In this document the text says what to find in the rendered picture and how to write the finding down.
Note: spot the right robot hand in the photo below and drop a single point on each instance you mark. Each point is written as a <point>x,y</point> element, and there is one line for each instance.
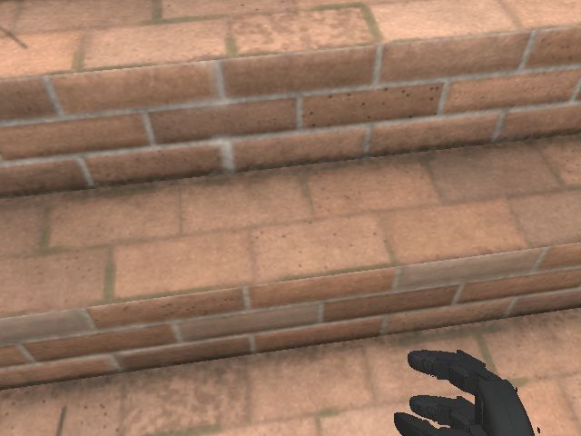
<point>497,411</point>

